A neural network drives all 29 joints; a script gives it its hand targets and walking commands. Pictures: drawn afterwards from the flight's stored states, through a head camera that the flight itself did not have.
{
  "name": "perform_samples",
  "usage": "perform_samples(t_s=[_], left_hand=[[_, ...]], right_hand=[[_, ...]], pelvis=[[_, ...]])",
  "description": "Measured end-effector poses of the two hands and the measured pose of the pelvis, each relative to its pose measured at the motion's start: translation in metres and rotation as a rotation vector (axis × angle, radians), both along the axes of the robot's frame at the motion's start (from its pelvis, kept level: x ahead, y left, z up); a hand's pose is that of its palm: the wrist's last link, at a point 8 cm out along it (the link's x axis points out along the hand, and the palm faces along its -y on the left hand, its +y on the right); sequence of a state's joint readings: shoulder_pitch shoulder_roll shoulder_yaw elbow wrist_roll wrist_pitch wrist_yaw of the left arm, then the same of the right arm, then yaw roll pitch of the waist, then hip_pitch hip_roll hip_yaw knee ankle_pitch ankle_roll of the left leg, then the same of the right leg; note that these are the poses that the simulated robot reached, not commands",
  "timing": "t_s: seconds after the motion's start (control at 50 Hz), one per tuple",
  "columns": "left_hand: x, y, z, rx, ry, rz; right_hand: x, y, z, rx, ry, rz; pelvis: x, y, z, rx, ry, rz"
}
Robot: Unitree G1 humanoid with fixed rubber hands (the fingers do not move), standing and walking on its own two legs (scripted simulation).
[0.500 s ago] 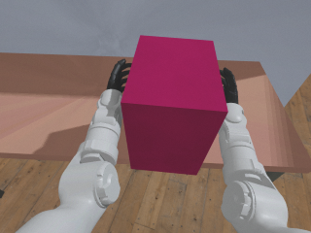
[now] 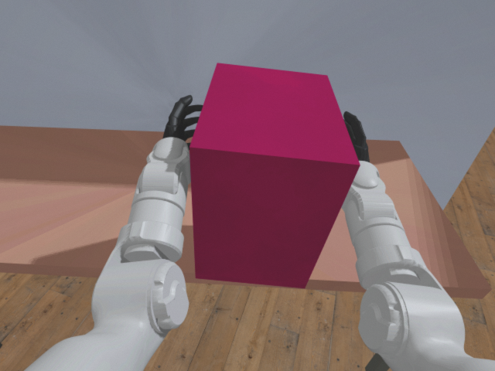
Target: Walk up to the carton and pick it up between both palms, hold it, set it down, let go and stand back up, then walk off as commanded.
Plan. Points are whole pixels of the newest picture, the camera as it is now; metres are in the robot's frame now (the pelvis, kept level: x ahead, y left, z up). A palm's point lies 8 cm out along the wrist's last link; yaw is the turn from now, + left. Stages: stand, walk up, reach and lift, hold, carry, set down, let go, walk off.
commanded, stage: reach and lift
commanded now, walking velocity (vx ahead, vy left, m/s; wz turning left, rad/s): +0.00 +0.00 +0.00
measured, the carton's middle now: (261, 176) +0.43 -0.01 +0.14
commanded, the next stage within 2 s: hold in 1.72 s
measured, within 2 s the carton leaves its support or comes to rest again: neither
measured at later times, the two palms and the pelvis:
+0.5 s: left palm (174, 139) +0.40 +0.13 +0.23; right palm (359, 156) +0.39 -0.15 +0.21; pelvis -0.01 -0.01 +0.00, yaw +0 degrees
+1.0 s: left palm (164, 131) +0.39 +0.14 +0.26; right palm (359, 143) +0.39 -0.15 +0.24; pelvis -0.01 +0.00 +0.00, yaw +0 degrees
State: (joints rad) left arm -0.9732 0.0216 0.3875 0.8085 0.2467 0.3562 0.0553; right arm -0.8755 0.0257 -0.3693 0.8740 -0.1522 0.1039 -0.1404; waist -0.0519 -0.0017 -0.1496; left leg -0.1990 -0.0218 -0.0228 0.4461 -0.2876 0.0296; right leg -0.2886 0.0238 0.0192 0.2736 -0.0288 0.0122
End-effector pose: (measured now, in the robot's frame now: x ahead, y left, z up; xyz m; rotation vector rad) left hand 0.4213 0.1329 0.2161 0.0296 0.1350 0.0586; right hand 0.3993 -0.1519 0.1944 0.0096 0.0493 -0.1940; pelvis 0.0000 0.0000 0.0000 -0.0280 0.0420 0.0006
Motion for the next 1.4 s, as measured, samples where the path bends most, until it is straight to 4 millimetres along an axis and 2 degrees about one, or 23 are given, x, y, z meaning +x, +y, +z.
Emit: perform_samples(t_s=[0.14, 0.32, 0.44, 0.58, 0.7, 0.82, 0.98, 1.2, 1.4], left_hand=[[-0.012, -0.002, -0.004, 0.027, 0.048, 0.009], [-0.018, -0.006, 0.014, 0.026, 0.006, 0.022], [-0.018, -0.003, 0.012, 0.025, 0.039, 0.033], [-0.018, 0.0, 0.024, 0.012, 0.016, 0.052], [-0.019, 0.003, 0.026, 0.007, 0.039, 0.065], [-0.025, 0.004, 0.041, -0.006, 0.001, 0.075], [-0.033, 0.006, 0.04, 0.003, 0.045, 0.082], [-0.039, -0.001, 0.05, 0.012, 0.021, 0.083], [-0.04, -0.002, 0.05, 0.018, 0.029, 0.081]], right_hand=[[-0.01, -0.002, -0.006, 0.006, 0.048, 0.013], [-0.012, -0.006, 0.014, -0.004, 0.005, 0.024], [-0.009, -0.003, 0.012, -0.012, 0.039, 0.037], [-0.005, -0.001, 0.024, -0.023, 0.015, 0.05], [-0.003, 0.003, 0.025, -0.025, 0.039, 0.062], [-0.006, 0.004, 0.041, -0.012, -0.001, 0.065], [-0.012, 0.006, 0.041, 0.001, 0.044, 0.076], [-0.017, -0.002, 0.061, 0.012, 0.018, 0.076], [-0.016, -0.004, 0.067, 0.01, 0.028, 0.08]], pelvis=[[-0.01, -0.004, 0.0, 0.005, -0.03, 0.001], [-0.015, -0.007, 0.0, 0.009, -0.036, 0.001], [-0.014, -0.006, 0.0, 0.008, -0.035, 0.001], [-0.011, -0.005, 0.0, 0.006, -0.032, 0.001], [-0.01, -0.004, 0.0, 0.005, -0.033, 0.001], [-0.01, -0.003, 0.0, 0.004, -0.044, 0.002], [-0.014, -0.003, 0.0, 0.004, -0.056, 0.002], [-0.018, -0.006, 0.0, 0.007, -0.062, 0.002], [-0.018, -0.006, 0.0, 0.008, -0.063, 0.003]])
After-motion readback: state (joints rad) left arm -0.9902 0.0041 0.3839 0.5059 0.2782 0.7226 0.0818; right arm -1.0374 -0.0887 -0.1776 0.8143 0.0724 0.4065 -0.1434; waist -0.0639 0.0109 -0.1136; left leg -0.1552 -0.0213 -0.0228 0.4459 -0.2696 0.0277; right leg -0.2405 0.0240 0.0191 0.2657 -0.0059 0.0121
